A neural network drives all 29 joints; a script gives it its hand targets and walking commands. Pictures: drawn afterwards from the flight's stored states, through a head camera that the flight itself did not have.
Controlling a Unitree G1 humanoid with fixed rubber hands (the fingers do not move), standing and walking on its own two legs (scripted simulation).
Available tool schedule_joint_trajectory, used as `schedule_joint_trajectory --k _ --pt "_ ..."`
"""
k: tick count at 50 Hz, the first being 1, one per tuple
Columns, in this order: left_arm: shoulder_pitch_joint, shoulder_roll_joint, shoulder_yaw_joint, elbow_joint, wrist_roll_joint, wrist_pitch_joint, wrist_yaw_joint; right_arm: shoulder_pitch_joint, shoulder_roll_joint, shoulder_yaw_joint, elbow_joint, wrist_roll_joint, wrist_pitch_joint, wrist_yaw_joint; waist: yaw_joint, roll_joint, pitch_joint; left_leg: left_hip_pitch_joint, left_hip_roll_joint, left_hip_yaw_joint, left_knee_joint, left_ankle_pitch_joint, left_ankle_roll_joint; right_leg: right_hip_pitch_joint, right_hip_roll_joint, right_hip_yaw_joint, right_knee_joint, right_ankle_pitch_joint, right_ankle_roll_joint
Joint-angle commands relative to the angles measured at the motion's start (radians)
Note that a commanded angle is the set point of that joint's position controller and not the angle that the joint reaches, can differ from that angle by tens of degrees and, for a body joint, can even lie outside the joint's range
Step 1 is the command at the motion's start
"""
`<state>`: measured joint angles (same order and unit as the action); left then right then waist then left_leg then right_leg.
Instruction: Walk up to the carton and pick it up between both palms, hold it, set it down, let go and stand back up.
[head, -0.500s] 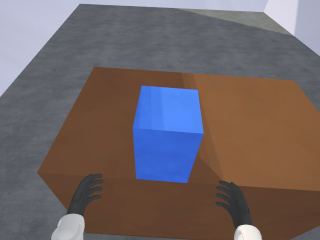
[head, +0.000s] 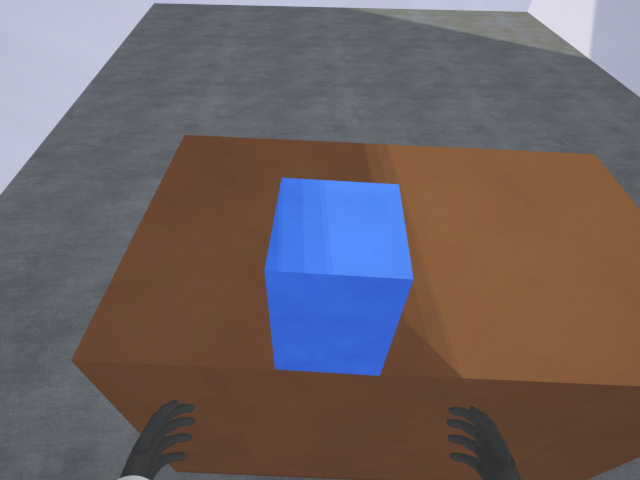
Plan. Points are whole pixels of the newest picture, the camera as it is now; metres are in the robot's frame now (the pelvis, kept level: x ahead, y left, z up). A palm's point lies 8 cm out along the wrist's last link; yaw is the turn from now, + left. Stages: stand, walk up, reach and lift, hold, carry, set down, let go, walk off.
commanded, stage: set down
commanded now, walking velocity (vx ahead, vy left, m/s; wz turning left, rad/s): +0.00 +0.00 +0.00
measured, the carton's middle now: (333, 282) +0.37 +0.00 +0.03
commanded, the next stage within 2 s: let go in 0.16 s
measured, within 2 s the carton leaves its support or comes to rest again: neither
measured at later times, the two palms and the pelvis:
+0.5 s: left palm (144, 472) +0.15 +0.23 -0.08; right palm out of the picture +0.14 -0.23 -0.08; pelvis -0.01 -0.01 +0.00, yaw +0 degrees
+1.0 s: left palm out of the picture +0.05 +0.23 -0.12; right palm out of the picture +0.05 -0.25 -0.14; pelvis -0.02 -0.01 -0.01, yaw +4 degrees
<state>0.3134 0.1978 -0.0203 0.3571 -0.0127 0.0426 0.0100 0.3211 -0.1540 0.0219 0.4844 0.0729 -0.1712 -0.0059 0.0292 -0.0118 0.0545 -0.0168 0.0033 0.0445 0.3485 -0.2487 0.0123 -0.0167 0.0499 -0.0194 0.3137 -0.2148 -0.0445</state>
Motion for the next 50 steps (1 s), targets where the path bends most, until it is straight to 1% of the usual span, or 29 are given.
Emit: schedule_joint_trajectory --k 1,11,17,26,33,34,35,36,38,40,41,43,44,47,50 --pt "-0.065 0.097 0.040 -0.100 0.011 -0.007 0.002 -0.064 -0.112 -0.042 -0.058 -0.017 -0.048 0.009 -0.007 0.042 -0.030 0.071 0.009 -0.019 0.005 0.404 -0.057 -0.141 -0.044 0.025 -0.061 0.223 0.010" --pt "-0.103 0.106 0.057 -0.011 0.019 0.037 -0.009 -0.115 -0.132 -0.053 0.077 -0.049 -0.057 0.019 -0.017 0.035 -0.050 0.068 0.007 -0.016 0.023 0.393 -0.056 -0.144 -0.046 0.014 -0.038 0.265 0.015" --pt "-0.142 0.116 0.069 0.021 0.024 0.043 -0.013 -0.156 -0.142 -0.059 0.130 -0.065 -0.073 0.019 -0.021 0.025 -0.057 0.054 0.004 -0.013 0.026 0.375 -0.053 -0.131 -0.046 0.008 -0.026 0.288 0.021" --pt "-0.177 0.118 0.078 0.054 0.025 0.041 -0.015 -0.190 -0.150 -0.065 0.171 -0.073 -0.092 0.018 -0.024 0.013 -0.066 0.031 -0.001 -0.011 0.024 0.325 -0.044 -0.109 -0.054 0.013 -0.013 0.308 0.034" --pt "-0.190 0.117 0.077 0.064 0.025 0.044 -0.012 -0.198 -0.151 -0.068 0.170 -0.076 -0.088 0.018 -0.026 0.008 -0.059 0.017 -0.003 -0.009 0.016 0.279 -0.037 -0.102 -0.059 0.016 -0.014 0.282 0.037" --pt "-0.098 0.157 0.099 0.149 0.071 -0.012 -0.008 -0.083 -0.179 -0.085 0.244 -0.084 0.061 0.008 0.007 0.103 -0.026 -0.188 0.111 -0.126 0.068 0.440 0.018 -0.105 -0.106 0.046 0.065 0.182 0.027" --pt "-0.061 0.152 0.099 0.170 0.066 -0.025 -0.010 -0.049 -0.178 -0.088 0.243 -0.099 0.125 0.008 -0.010 0.103 0.023 -0.284 0.116 -0.135 0.050 0.269 0.035 -0.091 -0.114 0.060 0.049 0.067 0.018" --pt "-0.074 0.143 0.093 0.178 0.057 -0.033 -0.012 -0.052 -0.166 -0.087 0.226 -0.103 0.151 0.011 -0.018 0.079 0.058 -0.334 0.102 -0.138 0.036 0.162 0.036 -0.092 -0.119 0.068 0.039 0.043 0.012" --pt "-0.077 0.114 0.081 0.185 0.047 -0.051 -0.014 -0.066 -0.162 -0.082 0.209 -0.104 0.163 0.017 -0.010 0.059 -0.028 -0.280 0.085 -0.124 0.075 0.171 0.032 -0.100 -0.133 0.077 0.066 0.144 -0.010" --pt "-0.088 0.108 0.077 0.202 0.045 -0.060 -0.012 -0.061 -0.151 -0.081 0.210 -0.100 0.163 0.020 -0.016 -0.001 -0.078 -0.259 0.061 -0.111 0.126 0.099 0.023 -0.133 -0.155 0.095 0.057 0.152 -0.038" --pt "-0.097 0.112 0.077 0.208 0.045 -0.063 -0.009 -0.054 -0.150 -0.081 0.213 -0.100 0.162 0.021 -0.020 -0.018 -0.094 -0.263 0.052 -0.108 0.150 0.086 0.020 -0.131 -0.174 0.108 0.053 0.175 -0.053" --pt "-0.100 0.120 0.077 0.222 0.044 -0.067 -0.003 -0.039 -0.146 -0.079 0.222 -0.104 0.162 0.021 -0.024 -0.032 -0.118 -0.261 0.043 -0.105 0.173 0.077 0.019 -0.133 -0.200 0.126 0.057 0.225 -0.075" --pt "-0.095 0.123 0.078 0.232 0.042 -0.069 0.000 -0.035 -0.147 -0.079 0.226 -0.107 0.162 0.020 -0.023 -0.038 -0.126 -0.257 0.044 -0.105 0.178 0.087 0.020 -0.138 -0.201 0.124 0.065 0.244 -0.080" --pt "-0.074 0.127 0.079 0.263 0.037 -0.067 0.008 -0.009 -0.153 -0.078 0.244 -0.108 0.161 0.017 -0.024 -0.026 -0.125 -0.252 0.044 -0.115 0.182 0.124 0.022 -0.155 -0.194 0.106 0.076 0.234 -0.082" --pt "-0.043 0.125 0.080 0.301 0.034 -0.061 0.014 0.015 -0.157 -0.075 0.264 -0.109 0.161 0.009 -0.020 0.012 -0.109 -0.253 0.051 -0.138 0.167 0.176 0.030 -0.176 -0.169 0.084 0.086 0.154 -0.070"
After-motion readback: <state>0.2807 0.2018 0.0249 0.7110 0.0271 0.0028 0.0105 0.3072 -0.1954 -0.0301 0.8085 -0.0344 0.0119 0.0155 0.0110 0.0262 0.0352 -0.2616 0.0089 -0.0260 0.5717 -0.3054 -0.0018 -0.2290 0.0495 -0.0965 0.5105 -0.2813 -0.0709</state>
